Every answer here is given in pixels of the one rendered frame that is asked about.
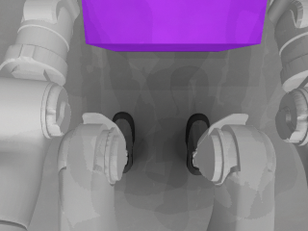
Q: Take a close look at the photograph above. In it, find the right robot upper arm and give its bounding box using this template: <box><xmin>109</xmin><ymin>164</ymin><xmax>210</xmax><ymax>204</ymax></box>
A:
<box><xmin>275</xmin><ymin>87</ymin><xmax>308</xmax><ymax>188</ymax></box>

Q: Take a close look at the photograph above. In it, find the right robot forearm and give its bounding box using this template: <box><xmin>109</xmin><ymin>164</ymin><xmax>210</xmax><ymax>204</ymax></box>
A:
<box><xmin>267</xmin><ymin>0</ymin><xmax>308</xmax><ymax>92</ymax></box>

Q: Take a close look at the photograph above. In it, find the right robot shin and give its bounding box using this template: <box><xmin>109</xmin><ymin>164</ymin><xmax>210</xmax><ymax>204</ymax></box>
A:
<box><xmin>192</xmin><ymin>114</ymin><xmax>276</xmax><ymax>178</ymax></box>

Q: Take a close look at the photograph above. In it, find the right robot foot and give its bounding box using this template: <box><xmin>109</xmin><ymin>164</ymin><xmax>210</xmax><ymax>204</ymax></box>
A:
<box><xmin>185</xmin><ymin>113</ymin><xmax>210</xmax><ymax>175</ymax></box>

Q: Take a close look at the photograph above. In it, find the left robot forearm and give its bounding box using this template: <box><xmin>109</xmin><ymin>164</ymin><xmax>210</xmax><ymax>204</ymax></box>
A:
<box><xmin>0</xmin><ymin>0</ymin><xmax>80</xmax><ymax>87</ymax></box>

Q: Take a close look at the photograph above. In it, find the carton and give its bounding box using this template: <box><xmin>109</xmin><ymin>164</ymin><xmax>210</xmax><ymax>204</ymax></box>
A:
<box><xmin>82</xmin><ymin>0</ymin><xmax>268</xmax><ymax>52</ymax></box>

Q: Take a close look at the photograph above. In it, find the left robot upper arm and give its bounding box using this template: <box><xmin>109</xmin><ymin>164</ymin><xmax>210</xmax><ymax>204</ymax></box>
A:
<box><xmin>0</xmin><ymin>76</ymin><xmax>71</xmax><ymax>231</ymax></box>

